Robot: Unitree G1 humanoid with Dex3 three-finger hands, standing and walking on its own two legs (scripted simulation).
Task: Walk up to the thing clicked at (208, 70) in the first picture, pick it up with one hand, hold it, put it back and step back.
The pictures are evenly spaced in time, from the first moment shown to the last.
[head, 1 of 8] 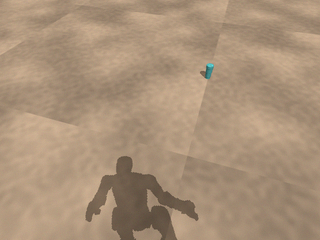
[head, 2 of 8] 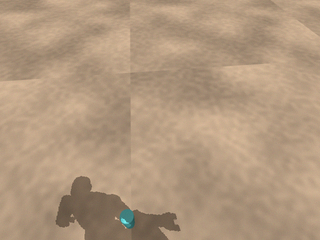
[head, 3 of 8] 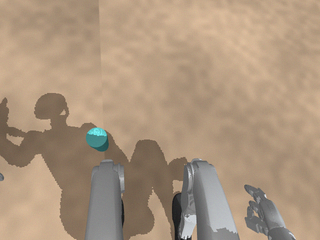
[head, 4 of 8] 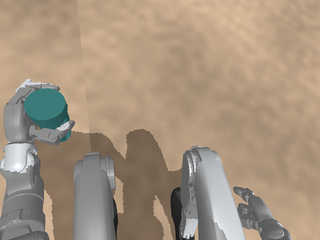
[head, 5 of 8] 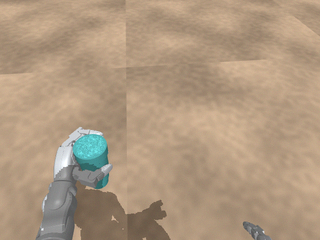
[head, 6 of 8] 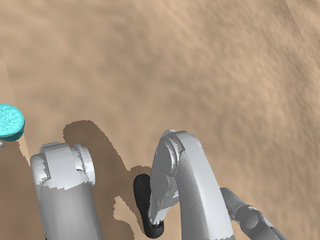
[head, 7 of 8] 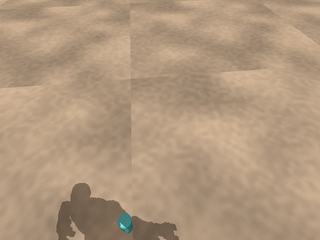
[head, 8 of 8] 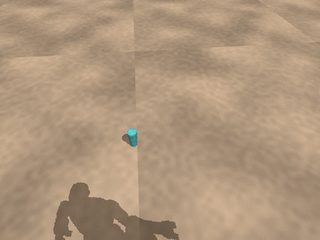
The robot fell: no
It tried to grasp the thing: yes
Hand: left
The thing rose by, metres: 0.69
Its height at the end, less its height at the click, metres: +0.00
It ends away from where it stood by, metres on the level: 0.02
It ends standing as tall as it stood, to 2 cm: yes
